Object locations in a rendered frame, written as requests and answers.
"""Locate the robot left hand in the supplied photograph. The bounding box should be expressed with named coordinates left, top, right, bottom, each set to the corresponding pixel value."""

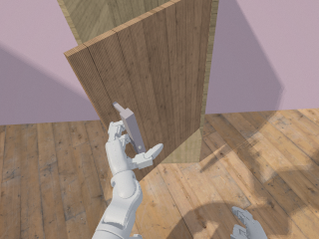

left=105, top=120, right=163, bottom=176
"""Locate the cupboard door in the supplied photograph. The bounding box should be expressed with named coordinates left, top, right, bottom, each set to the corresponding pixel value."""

left=64, top=0, right=212, bottom=182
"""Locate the robot right hand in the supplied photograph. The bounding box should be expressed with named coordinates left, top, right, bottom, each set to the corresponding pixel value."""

left=230, top=206, right=268, bottom=239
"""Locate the robot left forearm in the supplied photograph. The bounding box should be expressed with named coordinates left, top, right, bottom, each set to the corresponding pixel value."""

left=92, top=170, right=144, bottom=239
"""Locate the handle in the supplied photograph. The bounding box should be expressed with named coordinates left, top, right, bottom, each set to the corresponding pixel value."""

left=112, top=102, right=146, bottom=154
